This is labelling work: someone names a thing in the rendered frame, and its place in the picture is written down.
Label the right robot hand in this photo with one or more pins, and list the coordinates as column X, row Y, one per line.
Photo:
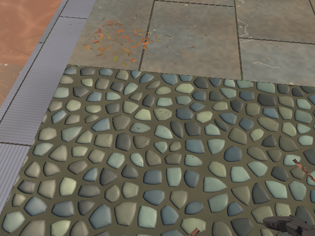
column 291, row 224

